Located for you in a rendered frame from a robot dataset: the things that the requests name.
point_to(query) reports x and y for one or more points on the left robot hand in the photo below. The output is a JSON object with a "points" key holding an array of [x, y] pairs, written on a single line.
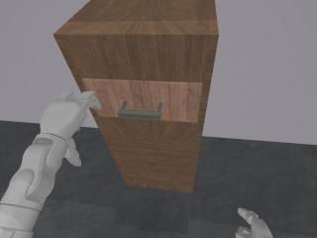
{"points": [[64, 117]]}

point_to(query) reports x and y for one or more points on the right robot hand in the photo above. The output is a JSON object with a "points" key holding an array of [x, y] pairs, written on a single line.
{"points": [[258, 229]]}

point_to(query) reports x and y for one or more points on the robot left forearm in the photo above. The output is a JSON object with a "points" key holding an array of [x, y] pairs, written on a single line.
{"points": [[29, 187]]}

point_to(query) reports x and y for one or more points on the cabinet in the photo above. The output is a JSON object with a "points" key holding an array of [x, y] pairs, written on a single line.
{"points": [[146, 40]]}

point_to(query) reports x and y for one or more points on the drawer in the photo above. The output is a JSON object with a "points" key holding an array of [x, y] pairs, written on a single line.
{"points": [[179, 100]]}

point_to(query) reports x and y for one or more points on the handle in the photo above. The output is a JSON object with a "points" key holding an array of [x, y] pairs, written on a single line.
{"points": [[139, 114]]}

